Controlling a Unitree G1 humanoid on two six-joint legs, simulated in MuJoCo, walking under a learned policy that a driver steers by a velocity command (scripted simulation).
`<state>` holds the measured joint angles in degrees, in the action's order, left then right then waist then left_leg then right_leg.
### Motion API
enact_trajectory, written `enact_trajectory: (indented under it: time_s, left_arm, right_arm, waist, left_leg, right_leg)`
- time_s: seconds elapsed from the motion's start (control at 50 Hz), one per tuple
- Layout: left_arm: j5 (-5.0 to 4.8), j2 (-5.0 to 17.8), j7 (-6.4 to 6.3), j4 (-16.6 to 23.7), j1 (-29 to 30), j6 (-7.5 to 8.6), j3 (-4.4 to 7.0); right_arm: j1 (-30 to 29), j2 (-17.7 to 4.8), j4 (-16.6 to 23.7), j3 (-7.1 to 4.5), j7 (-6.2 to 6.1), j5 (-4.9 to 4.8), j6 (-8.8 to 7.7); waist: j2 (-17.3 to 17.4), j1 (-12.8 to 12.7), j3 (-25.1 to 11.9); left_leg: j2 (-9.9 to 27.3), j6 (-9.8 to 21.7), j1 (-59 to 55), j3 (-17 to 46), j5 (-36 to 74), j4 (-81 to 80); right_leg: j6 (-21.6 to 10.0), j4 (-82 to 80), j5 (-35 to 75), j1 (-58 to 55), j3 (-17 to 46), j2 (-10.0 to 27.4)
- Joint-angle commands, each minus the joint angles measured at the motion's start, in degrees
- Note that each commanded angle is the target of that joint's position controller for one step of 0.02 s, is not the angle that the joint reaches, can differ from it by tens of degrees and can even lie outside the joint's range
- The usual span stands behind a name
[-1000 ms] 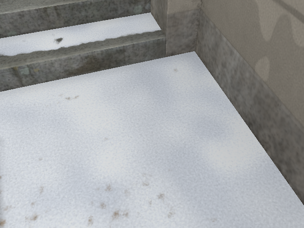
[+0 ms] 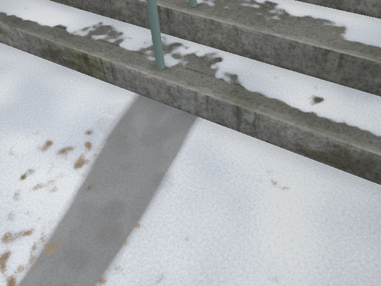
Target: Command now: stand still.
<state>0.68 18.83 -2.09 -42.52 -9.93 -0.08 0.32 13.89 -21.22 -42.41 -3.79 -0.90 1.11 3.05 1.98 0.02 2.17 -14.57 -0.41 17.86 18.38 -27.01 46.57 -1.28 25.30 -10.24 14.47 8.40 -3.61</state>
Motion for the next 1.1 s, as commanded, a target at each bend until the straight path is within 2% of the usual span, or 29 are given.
enact_trajectory:
  time_s: [0.02,0.06,0.1,0.14,0.26,0.3,0.32,0.34,0.36,0.38,0.42,0.44,0.5,0.56,0.62,0.66,0.7,0.74,0.8,0.84,0.86,0.88,0.9,0.92,0.94,0.96,0.98,1.02,1.1]
  left_arm:
    - [0.24,4.62,0.65,1.81,2.91,0.67,0.35]
    - [0.07,8.94,1.24,0.63,-0.44,-0.08,2.22]
    - [-0.49,11.47,1.86,-0.26,-5.13,-0.53,3.87]
    - [-1.08,11.45,1.80,-0.45,-6.31,-0.75,4.64]
    - [-0.63,10.56,2.31,-0.10,-4.42,-1.94,6.45]
    - [-0.65,9.84,2.72,0.76,-1.36,-2.66,6.72]
    - [-1.02,9.16,2.65,1.33,0.16,-2.78,6.67]
    - [-0.95,6.10,2.72,1.81,-2.30,-2.60,6.08]
    - [-1.27,3.01,2.34,2.50,-6.32,-2.19,5.61]
    - [0.38,8.70,1.84,1.44,-5.10,-2.19,6.62]
    - [1.05,8.60,2.37,0.15,-6.17,-3.16,7.05]
    - [1.01,7.91,2.84,-0.38,-7.53,-3.88,6.95]
    - [0.22,6.91,4.12,0.85,-5.25,-4.69,6.11]
    - [-0.07,5.76,5.06,3.34,-0.53,-4.78,5.30]
    - [-0.35,4.71,5.78,5.64,2.35,-5.01,4.85]
    - [-0.12,5.25,6.71,7.65,5.92,-5.21,4.80]
    - [0.18,5.67,8.00,9.98,10.26,-5.37,4.91]
    - [0.49,4.74,8.43,11.06,12.42,-4.82,4.64]
    - [1.29,2.44,7.77,10.88,13.06,-3.01,3.60]
    - [1.70,1.21,6.97,9.30,9.62,-1.54,2.89]
    - [2.05,0.89,6.39,6.98,3.12,-0.67,2.83]
    - [2.69,3.40,5.23,2.48,-8.52,0.24,3.98]
    - [3.77,9.08,3.78,-0.69,-22.31,0.74,5.75]
    - [3.23,15.51,2.56,0.85,-22.52,1.42,6.56]
    - [3.01,11.70,1.41,1.80,-16.72,1.49,5.64]
    - [2.27,7.45,1.31,1.89,-12.22,1.66,4.12]
    - [1.57,4.96,1.64,1.95,-8.54,2.10,3.36]
    - [0.94,2.58,1.71,2.10,-6.49,3.36,2.54]
    - [0.89,1.51,2.60,-1.07,-10.07,5.76,2.50]
  right_arm:
    - [4.03,-2.77,0.10,0.31,0.72,0.21,0.34]
    - [1.43,-3.73,0.10,0.54,0.03,0.12,0.51]
    - [-1.28,-4.04,0.51,0.80,-0.81,-0.35,0.34]
    - [-2.93,-4.28,0.58,0.95,-1.42,-0.95,-0.06]
    - [-3.57,-3.30,1.32,1.56,-2.00,-1.68,-1.72]
    - [-0.15,-2.78,0.38,1.65,-2.34,-1.66,-2.32]
    - [2.33,-3.37,-0.38,1.42,-2.75,-1.25,-2.68]
    - [2.02,-6.94,-0.18,0.74,-3.30,-0.51,-2.92]
    - [-3.31,-11.32,2.60,0.30,-3.39,-0.10,-2.56]
    - [-6.84,-9.45,2.97,0.59,-2.94,0.99,-2.25]
    - [-8.84,-2.86,3.64,2.25,-2.56,0.43,-2.64]
    - [-9.01,-2.45,4.11,2.50,-2.60,0.27,-2.77]
    - [-4.28,-2.82,3.78,2.29,-2.46,0.53,-2.58]
    - [0.58,-4.11,2.81,1.42,-2.17,0.68,-2.41]
    - [1.70,-4.78,2.71,0.68,-1.76,0.89,-2.55]
    - [4.24,-5.82,2.57,-0.09,-0.92,1.38,-3.17]
    - [5.04,-6.97,2.46,-0.75,-0.43,1.45,-4.11]
    - [6.24,-6.92,1.57,-1.10,-0.01,1.29,-5.15]
    - [8.52,-5.61,-0.98,-1.00,0.86,1.12,-6.21]
    - [7.93,-4.87,-3.04,-0.66,1.57,0.70,-6.00]
    - [5.98,-5.10,-3.71,-0.59,1.64,-0.33,-5.67]
    - [4.74,-4.21,-3.80,-0.07,1.77,-1.13,-5.87]
    - [0.95,-0.85,-0.87,1.34,2.26,-0.99,-6.30]
    - [-2.15,2.04,2.50,1.65,2.38,-0.94,-6.61]
    - [-3.32,-1.66,1.75,0.57,1.98,-0.63,-6.37]
    - [-0.98,-2.42,0.47,0.03,2.69,-1.14,-6.41]
    - [2.43,-1.94,-1.61,-0.05,3.23,-1.18,-5.97]
    - [5.29,-0.60,-4.27,0.07,4.02,0.25,-4.32]
    - [-1.82,2.04,-1.78,0.60,5.15,-0.94,-3.65]
  waist:
    - [-11.48,2.94,-3.57]
    - [-13.56,1.76,-1.33]
    - [-13.02,-0.08,-1.12]
    - [-12.55,-0.58,-1.86]
    - [-12.17,0.33,-4.81]
    - [-11.34,2.49,-4.54]
    - [-10.20,4.07,-4.14]
    - [-2.40,1.91,-5.28]
    - [9.42,-0.28,-6.32]
    - [3.80,-0.54,-2.40]
    - [2.27,-2.85,-0.37]
    - [4.02,-3.34,-0.57]
    - [5.40,-0.83,-0.90]
    - [6.14,2.05,-1.11]
    - [6.30,2.67,-1.21]
    - [6.34,4.73,-2.60]
    - [6.21,5.82,0.00]
    - [3.95,5.86,2.33]
    - [2.90,5.40,3.81]
    - [3.61,2.55,4.30]
    - [2.39,-1.93,3.30]
    - [-2.33,-7.65,-2.02]
    - [-13.71,-14.68,-11.54]
    - [-20.09,-13.77,-9.58]
    - [-9.19,-11.35,-2.01]
    - [-7.59,-7.13,0.97]
    - [-7.76,-3.56,2.14]
    - [-9.24,-1.22,2.03]
    - [-6.34,-0.44,7.64]
  left_leg:
    - [5.28,-1.98,-3.40,-6.57,2.00,1.05]
    - [6.09,-2.38,-0.74,-13.00,-0.01,-3.40]
    - [6.18,-2.22,3.74,-12.98,-1.27,-4.13]
    - [6.83,-2.35,6.51,-11.95,-0.70,-4.23]
    - [7.17,0.12,-0.32,-11.19,1.92,-10.36]
    - [6.93,1.10,-8.92,-11.66,6.46,-20.25]
    - [8.46,1.87,-15.72,-11.11,11.59,-28.66]
    - [17.90,4.33,-21.86,-2.50,7.51,-35.63]
    - [33.71,9.63,-21.26,13.43,3.43,-38.10]
    - [35.93,12.97,-11.36,10.96,10.94,-37.18]
    - [29.20,11.19,-7.12,-1.37,25.53,-33.02]
    - [26.56,10.00,-8.32,-5.98,29.77,-31.69]
    - [25.39,10.02,-13.90,-12.48,42.73,-28.29]
    - [27.75,10.98,-19.73,-13.90,47.51,-26.80]
    - [30.07,11.76,-20.48,-16.08,48.72,-26.26]
    - [32.23,11.57,-20.76,-14.46,20.29,-32.03]
    - [34.08,11.13,-19.96,-10.86,-2.87,-37.94]
    - [35.32,10.87,-20.28,-9.93,-7.55,-40.38]
    - [34.24,10.38,-18.65,-13.88,-2.57,-40.85]
    - [32.03,10.63,-12.02,-17.78,5.97,-38.98]
    - [30.17,10.49,-5.70,-20.88,14.56,-33.21]
    - [26.44,9.68,3.63,-24.84,26.80,-20.51]
    - [20.73,7.64,16.93,-28.27,13.48,1.30]
    - [12.06,7.01,33.13,-20.53,-4.99,16.42]
    - [14.71,7.42,36.45,-11.07,1.97,21.74]
    - [16.88,7.35,33.89,-10.84,7.78,21.05]
    - [18.45,6.36,30.92,-12.66,11.20,20.23]
    - [19.53,4.76,27.64,-15.57,15.41,23.46]
    - [18.95,4.45,30.94,-17.61,23.46,22.69]
  right_leg:
    - [-7.51,-8.94,12.39,-0.54,12.77,10.20]
    - [-7.14,-7.82,13.83,-2.63,15.40,8.19]
    - [-8.21,-7.43,14.48,-7.47,20.73,9.62]
    - [-8.54,-7.04,14.28,-10.78,23.86,9.99]
    - [-7.53,-7.77,10.24,-6.80,27.57,7.92]
    - [-4.90,-7.74,4.06,-0.65,27.42,5.66]
    - [-2.04,-6.66,-2.90,4.72,25.95,3.05]
    - [1.29,1.56,-16.76,11.37,19.01,-2.14]
    - [2.80,18.11,-23.50,17.67,4.47,-9.22]
    - [2.98,27.37,-21.03,18.39,0.53,-4.08]
    - [2.65,37.42,-15.39,14.76,-1.18,-1.07]
    - [2.95,41.13,-13.59,15.57,-2.28,-0.78]
    - [4.39,41.76,-12.26,19.41,-5.81,1.20]
    - [5.01,36.83,-12.60,22.01,-7.62,2.99]
    - [4.47,32.11,-13.16,20.84,-9.19,4.27]
    - [3.14,29.50,-12.11,20.28,-9.87,6.01]
    - [2.05,26.80,-11.97,22.02,-9.72,6.79]
    - [0.52,23.24,-12.51,22.58,-9.25,6.48]
    - [-2.39,15.32,-14.43,17.21,-10.21,5.08]
    - [-4.28,7.31,-14.34,5.71,-12.99,2.54]
    - [-5.00,1.15,-8.59,-5.75,-15.11,0.74]
    - [-5.91,-1.56,-5.40,-24.15,-14.01,0.04]
    - [-7.12,-7.00,-23.43,-41.33,3.21,14.61]
    - [-8.73,-15.01,-35.58,-40.90,25.18,27.45]
    - [-7.69,-14.05,-30.68,-31.65,20.13,27.33]
    - [-5.34,-13.50,-23.29,-26.48,11.47,23.59]
    - [-3.27,-14.55,-15.73,-22.49,4.19,20.08]
    - [-0.67,-16.30,-6.39,-17.65,-4.38,16.22]
    - [0.58,-21.24,8.32,-12.31,-13.66,14.45]
